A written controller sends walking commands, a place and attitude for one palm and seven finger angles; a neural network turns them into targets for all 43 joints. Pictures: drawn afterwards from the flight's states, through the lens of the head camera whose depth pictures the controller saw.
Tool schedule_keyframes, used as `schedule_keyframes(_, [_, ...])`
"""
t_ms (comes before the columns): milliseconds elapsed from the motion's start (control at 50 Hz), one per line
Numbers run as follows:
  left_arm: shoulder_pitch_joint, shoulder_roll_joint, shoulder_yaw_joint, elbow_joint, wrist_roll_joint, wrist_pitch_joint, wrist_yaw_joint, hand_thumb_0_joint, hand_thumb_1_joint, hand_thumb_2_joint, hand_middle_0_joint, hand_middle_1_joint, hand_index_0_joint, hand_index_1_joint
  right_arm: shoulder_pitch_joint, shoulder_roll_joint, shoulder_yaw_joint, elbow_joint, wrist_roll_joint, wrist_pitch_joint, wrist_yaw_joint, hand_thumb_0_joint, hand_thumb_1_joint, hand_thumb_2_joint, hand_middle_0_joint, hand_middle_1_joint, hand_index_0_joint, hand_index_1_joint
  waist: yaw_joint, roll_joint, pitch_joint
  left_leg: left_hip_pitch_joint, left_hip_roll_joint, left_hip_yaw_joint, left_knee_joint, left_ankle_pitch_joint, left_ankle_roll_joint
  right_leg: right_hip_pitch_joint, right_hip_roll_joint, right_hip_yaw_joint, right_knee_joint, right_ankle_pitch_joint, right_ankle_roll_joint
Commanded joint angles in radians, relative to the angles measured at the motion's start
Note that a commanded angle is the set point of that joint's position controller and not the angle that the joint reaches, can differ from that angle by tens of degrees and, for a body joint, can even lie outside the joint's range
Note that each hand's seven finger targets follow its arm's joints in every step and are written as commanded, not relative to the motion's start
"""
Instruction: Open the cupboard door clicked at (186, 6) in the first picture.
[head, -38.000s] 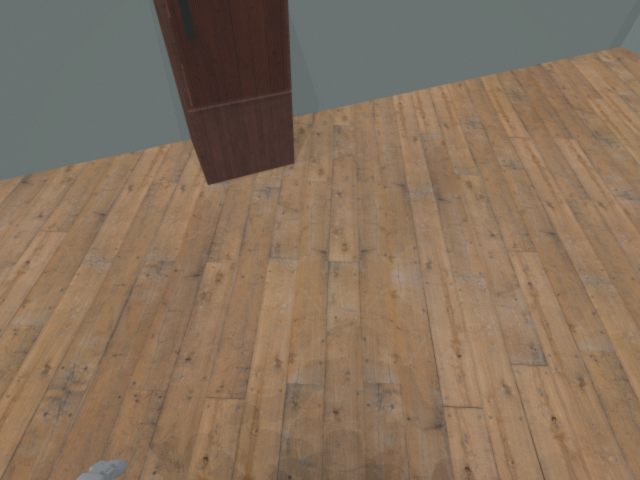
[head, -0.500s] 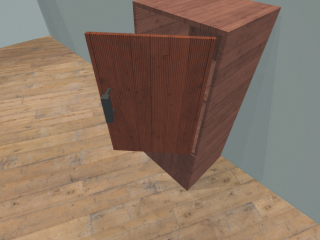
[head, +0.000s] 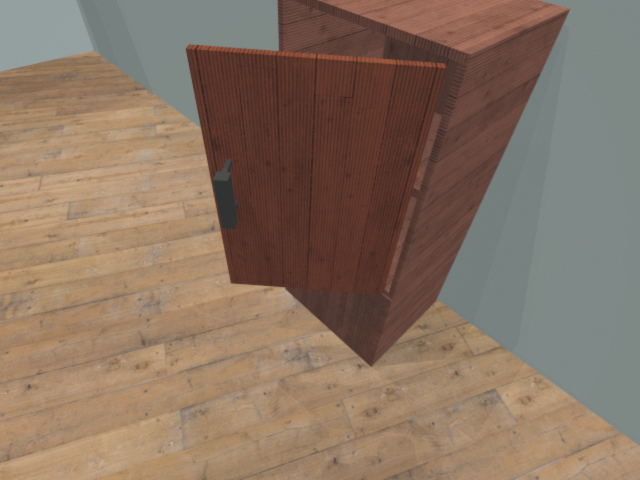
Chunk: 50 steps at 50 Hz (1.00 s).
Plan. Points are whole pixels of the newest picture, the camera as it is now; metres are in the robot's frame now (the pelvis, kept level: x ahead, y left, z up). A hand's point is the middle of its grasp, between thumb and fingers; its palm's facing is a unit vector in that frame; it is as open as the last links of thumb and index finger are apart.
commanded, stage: come to a stop and stand still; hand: left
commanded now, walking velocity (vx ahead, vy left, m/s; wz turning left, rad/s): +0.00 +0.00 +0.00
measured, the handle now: (228, 193) +0.62 +0.21 -0.02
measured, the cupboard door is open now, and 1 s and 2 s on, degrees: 42 42 42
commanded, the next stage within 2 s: look again from close up in 0.42 s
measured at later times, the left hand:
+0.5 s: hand out of the picture -0.03 +0.16 -0.18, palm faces +0.02 -0.99 -0.14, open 7.4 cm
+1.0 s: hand out of the picture +0.01 +0.16 -0.18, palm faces -0.01 -0.99 -0.16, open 7.4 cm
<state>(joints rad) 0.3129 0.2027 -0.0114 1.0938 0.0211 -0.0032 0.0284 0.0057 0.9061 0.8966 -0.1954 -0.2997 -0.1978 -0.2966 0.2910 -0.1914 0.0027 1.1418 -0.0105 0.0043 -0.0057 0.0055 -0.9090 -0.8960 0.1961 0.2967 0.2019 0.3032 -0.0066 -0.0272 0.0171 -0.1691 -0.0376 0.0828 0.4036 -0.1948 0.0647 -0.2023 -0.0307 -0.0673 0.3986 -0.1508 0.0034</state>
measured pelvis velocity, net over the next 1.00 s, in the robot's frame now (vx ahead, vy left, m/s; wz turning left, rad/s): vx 0.02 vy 0.00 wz -0.03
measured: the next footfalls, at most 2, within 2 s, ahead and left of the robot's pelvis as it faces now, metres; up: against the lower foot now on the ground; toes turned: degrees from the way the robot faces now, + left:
right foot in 1.86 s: +0.09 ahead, -0.15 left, +0.00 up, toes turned -3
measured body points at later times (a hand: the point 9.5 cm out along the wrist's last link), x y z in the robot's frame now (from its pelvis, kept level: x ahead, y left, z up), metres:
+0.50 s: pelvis +0.01 +0.01 +0.00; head +0.00 +0.02 +0.45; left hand -0.03 +0.21 -0.17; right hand -0.01 -0.20 -0.16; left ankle +0.02 +0.07 -0.74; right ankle +0.04 -0.12 -0.74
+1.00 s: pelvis +0.02 +0.00 +0.00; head +0.01 +0.01 +0.45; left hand +0.01 +0.21 -0.16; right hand +0.00 -0.21 -0.16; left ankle +0.02 +0.07 -0.74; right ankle +0.04 -0.12 -0.74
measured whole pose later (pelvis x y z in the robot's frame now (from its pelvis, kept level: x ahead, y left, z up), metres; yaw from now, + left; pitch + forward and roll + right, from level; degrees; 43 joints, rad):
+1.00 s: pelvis +0.02 +0.00 +0.00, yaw -2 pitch -2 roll +0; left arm 0.33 0.12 0.00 1.10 0.02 -0.02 0.05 0.01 0.91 0.90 -0.19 -0.30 -0.20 -0.30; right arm 0.30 -0.12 0.00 1.15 0.00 -0.01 -0.02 0.00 -0.91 -0.90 0.19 0.30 0.20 0.30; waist -0.01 -0.02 0.01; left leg -0.14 -0.04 0.11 0.38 -0.22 0.07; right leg -0.20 -0.03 -0.03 0.41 -0.17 0.01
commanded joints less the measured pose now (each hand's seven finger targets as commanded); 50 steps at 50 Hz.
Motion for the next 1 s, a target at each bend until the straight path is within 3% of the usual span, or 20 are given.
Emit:
schedule_keyframes(0, [0.063,0.07,0.013,-0.03,-0.001,-0.012,0.013,0.0,0.9,0.9,-0.2,-0.3,-0.2,-0.3,0.023,-0.105,-0.025,-0.046,0.0,-0.023,-0.013,0.0,-0.9,-0.9,0.2,0.3,0.2,0.3,0.01,0.041,0.07,-0.14,0.151,-0.175,-0.17,-0.194,-0.021,0.017,-0.087,0.103,-0.056,-0.086,-0.023])
schedule_keyframes(160, [0.117,0.013,0.011,-0.014,0.0,-0.014,0.02,0.0,0.9,0.9,-0.2,-0.3,-0.2,-0.3,0.064,-0.061,-0.027,-0.037,0.003,-0.025,-0.019,0.0,-0.9,-0.9,0.2,0.3,0.2,0.3,0.009,0.041,0.075,-0.133,0.154,-0.172,-0.166,-0.165,-0.019,0.009,-0.082,0.097,-0.033,-0.033,-0.02])
schedule_keyframes(340, [0.154,-0.024,0.017,-0.008,0.006,-0.014,0.023,0.0,0.9,0.9,-0.2,-0.3,-0.2,-0.3,0.076,-0.041,-0.035,-0.042,0.004,-0.025,-0.022,0.0,-0.9,-0.9,0.2,0.3,0.2,0.3,0.011,0.031,0.104,-0.148,0.162,-0.181,-0.185,-0.214,-0.016,-0.019,-0.071,0.094,-0.015,-0.035,-0.015])
schedule_keyframes(700, [0.13,-0.013,0.018,-0.01,-0.001,-0.022,0.025,0.0,0.9,0.9,-0.2,-0.3,-0.2,-0.3,0.073,-0.034,-0.026,-0.031,0.005,-0.032,-0.025,0.0,-0.9,-0.9,0.2,0.3,0.2,0.3,0.005,0.008,0.062,-0.052,0.154,-0.135,-0.132,-0.017,-0.021,-0.012,-0.085,0.12,-0.038,0.027,-0.022])
schedule_keyframes(900, [0.111,-0.005,0.017,-0.011,-0.001,-0.021,0.024,0.0,0.9,0.9,-0.2,-0.3,-0.2,-0.3,0.071,-0.031,-0.022,-0.021,0.004,-0.03,-0.023,0.0,-0.9,-0.9,0.2,0.3,0.2,0.3,0.008,0.016,0.086,-0.064,0.154,-0.134,-0.152,-0.057,-0.026,-0.01,-0.083,0.125,-0.052,0.009,-0.021])
schedule_keyframes(980, [0.11,-0.005,0.016,-0.012,-0.003,-0.022,0.024,0.0,0.9,0.9,-0.2,-0.3,-0.2,-0.3,0.073,-0.03,-0.02,-0.018,0.004,-0.031,-0.024,0.0,-0.9,-0.9,0.2,0.3,0.2,0.3,0.007,0.014,0.071,-0.039,0.154,-0.124,-0.138,-0.009,-0.027,-0.005,-0.086,0.124,-0.058,0.029,-0.023])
